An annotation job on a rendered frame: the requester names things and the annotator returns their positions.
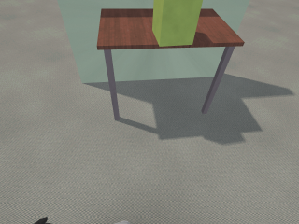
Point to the carton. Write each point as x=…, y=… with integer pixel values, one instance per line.
x=174, y=22

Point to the table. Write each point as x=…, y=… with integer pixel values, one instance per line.
x=131, y=28

